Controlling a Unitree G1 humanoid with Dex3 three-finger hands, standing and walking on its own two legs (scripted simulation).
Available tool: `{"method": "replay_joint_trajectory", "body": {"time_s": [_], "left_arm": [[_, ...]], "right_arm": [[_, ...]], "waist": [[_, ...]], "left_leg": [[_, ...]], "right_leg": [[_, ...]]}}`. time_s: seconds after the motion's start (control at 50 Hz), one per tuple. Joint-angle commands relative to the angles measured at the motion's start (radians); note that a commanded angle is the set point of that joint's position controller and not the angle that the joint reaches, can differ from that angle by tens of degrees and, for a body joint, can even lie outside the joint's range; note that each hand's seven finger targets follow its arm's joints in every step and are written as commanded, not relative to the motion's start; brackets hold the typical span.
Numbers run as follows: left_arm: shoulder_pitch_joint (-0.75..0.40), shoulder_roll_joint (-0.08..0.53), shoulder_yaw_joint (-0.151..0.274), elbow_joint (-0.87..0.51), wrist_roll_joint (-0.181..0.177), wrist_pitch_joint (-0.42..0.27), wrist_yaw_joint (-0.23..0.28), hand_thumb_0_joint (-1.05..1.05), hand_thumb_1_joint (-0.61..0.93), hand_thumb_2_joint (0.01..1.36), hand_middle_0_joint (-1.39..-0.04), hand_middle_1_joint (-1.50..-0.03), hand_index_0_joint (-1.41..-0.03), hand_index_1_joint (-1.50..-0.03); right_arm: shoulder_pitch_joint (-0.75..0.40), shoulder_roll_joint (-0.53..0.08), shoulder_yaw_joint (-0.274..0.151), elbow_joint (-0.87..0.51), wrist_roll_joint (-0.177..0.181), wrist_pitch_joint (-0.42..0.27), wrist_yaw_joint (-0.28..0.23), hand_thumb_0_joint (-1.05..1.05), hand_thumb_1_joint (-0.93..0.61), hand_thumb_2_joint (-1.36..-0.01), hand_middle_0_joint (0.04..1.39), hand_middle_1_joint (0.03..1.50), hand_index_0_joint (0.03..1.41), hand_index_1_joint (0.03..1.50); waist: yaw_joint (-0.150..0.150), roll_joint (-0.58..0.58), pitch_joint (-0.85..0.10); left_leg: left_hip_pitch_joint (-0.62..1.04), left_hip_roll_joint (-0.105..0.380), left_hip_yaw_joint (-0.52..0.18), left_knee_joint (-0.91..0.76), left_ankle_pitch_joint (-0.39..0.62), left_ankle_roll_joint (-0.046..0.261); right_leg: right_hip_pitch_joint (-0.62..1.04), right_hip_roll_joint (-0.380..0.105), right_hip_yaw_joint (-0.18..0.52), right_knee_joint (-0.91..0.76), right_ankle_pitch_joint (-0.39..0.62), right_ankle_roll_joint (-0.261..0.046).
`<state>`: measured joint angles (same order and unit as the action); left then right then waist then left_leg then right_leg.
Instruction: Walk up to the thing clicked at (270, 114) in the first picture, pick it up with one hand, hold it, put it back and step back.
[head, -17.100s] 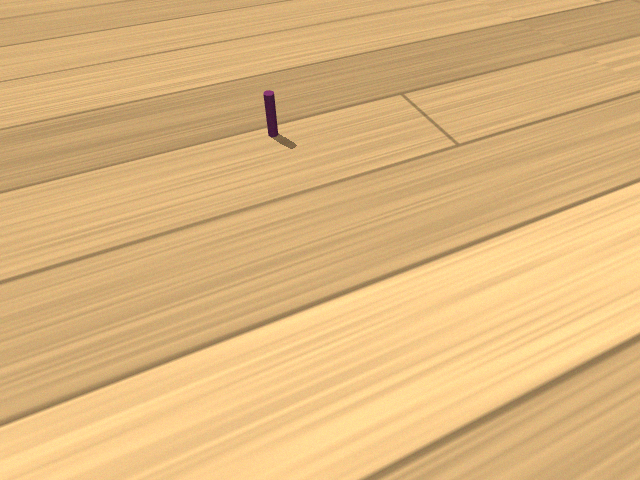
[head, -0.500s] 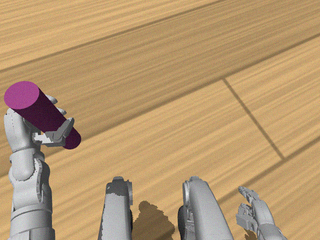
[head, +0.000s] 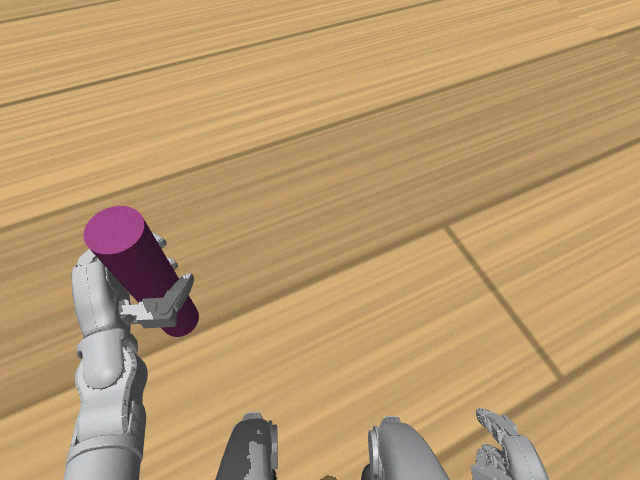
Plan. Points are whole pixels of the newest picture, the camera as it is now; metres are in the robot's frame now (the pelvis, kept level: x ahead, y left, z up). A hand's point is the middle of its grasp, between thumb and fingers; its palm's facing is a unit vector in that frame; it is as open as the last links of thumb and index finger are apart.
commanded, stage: lift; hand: left
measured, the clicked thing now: (154, 284) +0.35 +0.21 +0.02
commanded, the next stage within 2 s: hold in 0.92 s
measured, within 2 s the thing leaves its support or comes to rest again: neither
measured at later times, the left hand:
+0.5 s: hand (163, 268) +0.34 +0.18 +0.07, palm faces +0.30 -0.95 -0.02, open 8.1 cm
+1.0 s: hand (165, 247) +0.35 +0.18 +0.10, palm faces +0.31 -0.95 -0.01, open 8.1 cm
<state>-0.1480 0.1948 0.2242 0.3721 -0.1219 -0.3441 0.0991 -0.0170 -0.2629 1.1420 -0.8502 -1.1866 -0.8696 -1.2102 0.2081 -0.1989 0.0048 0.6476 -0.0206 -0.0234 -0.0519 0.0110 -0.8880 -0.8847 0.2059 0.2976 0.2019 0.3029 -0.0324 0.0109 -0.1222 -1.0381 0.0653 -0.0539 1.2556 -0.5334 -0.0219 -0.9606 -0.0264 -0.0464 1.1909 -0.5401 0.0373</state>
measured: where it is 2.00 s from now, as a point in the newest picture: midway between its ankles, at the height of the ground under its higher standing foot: outside the picture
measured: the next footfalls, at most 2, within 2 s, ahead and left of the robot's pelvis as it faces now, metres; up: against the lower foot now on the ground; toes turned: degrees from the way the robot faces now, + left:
none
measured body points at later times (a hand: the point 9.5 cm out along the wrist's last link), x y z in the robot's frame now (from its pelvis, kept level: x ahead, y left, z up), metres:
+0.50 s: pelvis +0.00 -0.01 +0.04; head +0.07 +0.00 +0.48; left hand +0.32 +0.23 +0.08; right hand +0.15 -0.25 -0.07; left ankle +0.04 +0.13 -0.63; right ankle +0.02 -0.15 -0.63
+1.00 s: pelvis +0.02 -0.01 +0.05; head +0.08 +0.00 +0.50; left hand +0.33 +0.23 +0.10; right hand +0.16 -0.25 -0.06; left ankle +0.04 +0.13 -0.63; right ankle +0.02 -0.15 -0.63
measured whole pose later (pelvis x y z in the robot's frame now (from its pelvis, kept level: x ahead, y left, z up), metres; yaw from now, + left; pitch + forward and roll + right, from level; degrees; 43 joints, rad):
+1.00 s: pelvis +0.02 -0.01 +0.05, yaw +1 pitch +9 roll -2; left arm -0.11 0.14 0.18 0.39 -0.12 -0.36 0.13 -0.02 -0.25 1.12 -0.86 -1.16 -0.88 -1.18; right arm 0.21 -0.20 0.00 0.66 -0.03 0.01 -0.05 0.01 -0.89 -0.89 0.21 0.30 0.20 0.30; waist -0.02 0.01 -0.05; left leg -0.67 0.07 -0.03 0.95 -0.44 -0.04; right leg -0.61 -0.02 -0.04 0.91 -0.46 0.02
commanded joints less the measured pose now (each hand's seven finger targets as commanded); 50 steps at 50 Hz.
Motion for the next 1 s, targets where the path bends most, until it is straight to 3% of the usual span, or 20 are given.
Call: {"method": "replay_joint_trajectory", "body": {"time_s": [0.0,0.06,0.08,0.14,0.16,0.18,0.26,0.28,0.34,0.36,0.38,0.56,0.6,0.62,0.68,0.72,0.74,0.8,0.84,0.98], "left_arm": [[-0.275,0.127,0.038,-0.269,-0.011,-0.119,0.017,0.0,0.253,1.261,-1.249,-1.39,-1.291,-1.369],[-0.281,0.141,0.045,-0.263,-0.002,-0.124,0.022,0.0,0.229,1.252,-1.235,-1.382,-1.276,-1.362],[-0.295,0.12,0.021,-0.272,-0.002,-0.13,0.021,0.0,0.246,1.251,-1.23,-1.376,-1.272,-1.355],[-0.283,0.115,0.016,-0.268,-0.009,-0.134,0.016,0.0,0.23,1.231,-1.209,-1.351,-1.25,-1.332],[-0.289,0.13,0.033,-0.272,-0.01,-0.137,0.016,0.0,0.218,1.234,-1.21,-1.355,-1.251,-1.336],[-0.27,0.113,0.013,-0.262,-0.007,-0.135,0.016,0.0,0.218,1.224,-1.203,-1.345,-1.243,-1.326],[-0.272,0.095,0.004,-0.243,-0.008,-0.133,0.019,0.0,0.221,1.222,-1.195,-1.337,-1.234,-1.319],[-0.289,0.103,0.009,-0.261,-0.009,-0.135,0.019,0.0,0.211,1.219,-1.188,-1.336,-1.23,-1.316],[-0.284,0.097,-0.002,-0.261,-0.006,-0.134,0.02,0.0,0.201,1.223,-1.187,-1.333,-1.225,-1.317],[-0.268,0.102,0.013,-0.27,-0.009,-0.137,0.024,0.0,0.207,1.225,-1.196,-1.338,-1.234,-1.321],[-0.289,0.096,0.002,-0.258,-0.006,-0.137,0.024,0.0,0.207,1.223,-1.199,-1.337,-1.235,-1.322],[-0.256,0.091,0.001,-0.261,-0.011,-0.135,0.026,0.0,0.212,1.214,-1.195,-1.33,-1.231,-1.315],[-0.268,0.079,-0.008,-0.277,-0.013,-0.134,0.024,0.0,0.221,1.22,-1.201,-1.334,-1.236,-1.319],[-0.263,0.095,0.008,-0.278,-0.011,-0.132,0.025,0.0,0.232,1.217,-1.194,-1.326,-1.231,-1.31],[-0.259,0.068,-0.016,-0.265,-0.008,-0.125,0.03,0.0,0.258,1.235,-1.215,-1.342,-1.251,-1.328],[-0.27,0.085,0.004,-0.273,-0.01,-0.128,0.032,0.0,0.262,1.233,-1.216,-1.344,-1.252,-1.328],[-0.25,0.081,0.0,-0.273,-0.006,-0.124,0.034,0.0,0.252,1.226,-1.207,-1.335,-1.244,-1.319],[-0.259,0.066,-0.012,-0.268,-0.005,-0.122,0.037,0.0,0.263,1.232,-1.213,-1.34,-1.249,-1.324],[-0.266,0.088,0.017,-0.272,-0.009,-0.125,0.037,0.0,0.264,1.229,-1.224,-1.345,-1.26,-1.329],[-0.264,0.072,-0.013,-0.288,-0.005,-0.122,0.031,0.0,0.258,1.231,-1.219,-1.346,-1.254,-1.331]], "right_arm": [[0.023,-0.139,-0.052,-0.108,-0.002,-0.03,-0.008,0.0,-0.887,-0.89,0.2,0.3,0.2,0.3],[0.016,-0.138,-0.052,-0.111,-0.003,-0.025,-0.008,0.0,-0.889,-0.891,0.2,0.3,0.2,0.3],[0.0,-0.132,-0.048,-0.116,-0.004,-0.025,-0.006,0.0,-0.887,-0.89,0.2,0.3,0.2,0.3],[0.003,-0.136,-0.049,-0.116,-0.001,-0.024,-0.008,0.0,-0.889,-0.89,0.2,0.3,0.2,0.3],[0.009,-0.132,-0.046,-0.113,-0.003,-0.022,-0.009,0.0,-0.891,-0.891,0.2,0.3,0.2,0.3],[0.002,-0.127,-0.043,-0.115,-0.002,-0.022,-0.008,0.0,-0.891,-0.891,0.2,0.3,0.2,0.3],[-0.007,-0.128,-0.046,-0.114,-0.002,-0.021,-0.009,0.0,-0.889,-0.89,0.2,0.3,0.2,0.3],[0.002,-0.125,-0.045,-0.111,-0.004,-0.019,-0.01,0.0,-0.89,-0.89,0.2,0.3,0.2,0.3],[-0.015,-0.127,-0.044,-0.114,-0.002,-0.02,-0.01,0.0,-0.889,-0.891,0.2,0.3,0.2,0.3],[-0.013,-0.125,-0.044,-0.114,-0.002,-0.019,-0.009,0.0,-0.889,-0.891,0.2,0.3,0.2,0.3],[-0.021,-0.126,-0.045,-0.112,-0.002,-0.019,-0.009,0.0,-0.891,-0.891,0.2,0.3,0.2,0.3],[-0.027,-0.125,-0.045,-0.116,0.0,-0.016,-0.009,0.0,-0.892,-0.892,0.2,0.3,0.2,0.3],[-0.017,-0.123,-0.046,-0.112,-0.003,-0.012,-0.011,0.0,-0.888,-0.89,0.2,0.3,0.2,0.3],[-0.018,-0.125,-0.047,-0.11,-0.003,-0.01,-0.01,0.0,-0.884,-0.889,0.2,0.3,0.2,0.3],[-0.021,-0.12,-0.045,-0.111,-0.003,-0.01,-0.01,0.0,-0.887,-0.89,0.2,0.3,0.2,0.3],[-0.026,-0.121,-0.047,-0.109,-0.003,-0.009,-0.01,0.0,-0.883,-0.889,0.2,0.3,0.2,0.3],[-0.013,-0.122,-0.048,-0.108,-0.004,-0.008,-0.009,0.0,-0.886,-0.89,0.2,0.3,0.2,0.3],[-0.024,-0.123,-0.049,-0.107,-0.005,-0.008,-0.007,0.0,-0.884,-0.89,0.2,0.3,0.2,0.3],[-0.021,-0.123,-0.05,-0.106,-0.006,-0.006,-0.007,0.0,-0.888,-0.89,0.2,0.3,0.2,0.3],[-0.018,-0.123,-0.051,-0.106,-0.005,-0.002,-0.004,0.0,-0.889,-0.892,0.2,0.3,0.2,0.3]], "waist": [[0.0,0.079,-0.376],[0.008,0.089,-0.36],[0.002,0.089,-0.34],[0.001,0.065,-0.335],[0.003,0.077,-0.347],[0.006,0.07,-0.328],[-0.004,0.056,-0.279],[-0.006,0.054,-0.307],[0.001,0.056,-0.277],[0.012,0.057,-0.303],[0.004,0.066,-0.271],[0.008,0.04,-0.278],[-0.004,0.022,-0.296],[0.003,0.035,-0.292],[0.003,0.022,-0.267],[0.004,0.044,-0.263],[0.006,0.039,-0.29],[0.004,0.043,-0.25],[0.008,0.033,-0.266],[0.004,0.049,-0.268]], "left_leg": [[0.367,-0.03,0.001,-0.234,0.292,0.011],[0.384,-0.032,0.006,-0.268,0.25,0.011],[0.385,-0.035,0.008,-0.28,0.223,0.011],[0.41,-0.034,0.015,-0.296,0.234,0.012],[0.414,-0.035,0.013,-0.301,0.242,0.012],[0.414,-0.036,0.017,-0.309,0.24,0.012],[0.428,-0.037,0.028,-0.332,0.214,0.014],[0.428,-0.038,0.027,-0.329,0.231,0.015],[0.441,-0.042,0.035,-0.35,0.223,0.015],[0.458,-0.039,0.031,-0.358,0.236,0.011],[0.462,-0.04,0.034,-0.363,0.213,0.011],[0.489,-0.045,0.051,-0.38,0.272,0.016],[0.503,-0.043,0.049,-0.379,0.307,0.017],[0.507,-0.045,0.049,-0.386,0.311,0.016],[0.519,-0.043,0.05,-0.398,0.321,0.016],[0.528,-0.044,0.052,-0.404,0.318,0.015],[0.551,-0.042,0.051,-0.406,0.354,0.012],[0.554,-0.042,0.046,-0.42,0.345,0.011],[0.548,-0.042,0.048,-0.416,0.37,0.013],[0.592,-0.042,0.054,-0.434,0.409,0.011]], "right_leg": [[0.191,0.032,-0.025,-0.17,0.309,-0.053],[0.208,0.031,-0.022,-0.199,0.276,-0.053],[0.215,0.029,-0.022,-0.211,0.256,-0.051],[0.247,0.03,-0.019,-0.238,0.272,-0.049],[0.259,0.03,-0.019,-0.241,0.281,-0.049],[0.274,0.029,-0.018,-0.252,0.28,-0.047],[0.278,0.029,-0.011,-0.288,0.264,-0.044],[0.303,0.028,-0.009,-0.292,0.282,-0.042],[0.319,0.025,-0.004,-0.313,0.278,-0.041],[0.336,0.026,-0.009,-0.31,0.284,-0.042],[0.314,0.027,-0.007,-0.32,0.262,-0.043],[0.403,0.021,0.01,-0.364,0.335,-0.032],[0.426,0.026,0.006,-0.361,0.375,-0.028],[0.432,0.026,0.005,-0.362,0.377,-0.031],[0.433,0.026,0.004,-0.377,0.385,-0.03],[0.432,0.025,0.006,-0.381,0.382,-0.031],[0.456,0.027,0.003,-0.375,0.413,-0.031],[0.443,0.03,-0.002,-0.384,0.396,-0.034],[0.467,0.03,-0.001,-0.387,0.425,-0.031],[0.492,0.031,0.002,-0.4,0.462,-0.031]]}}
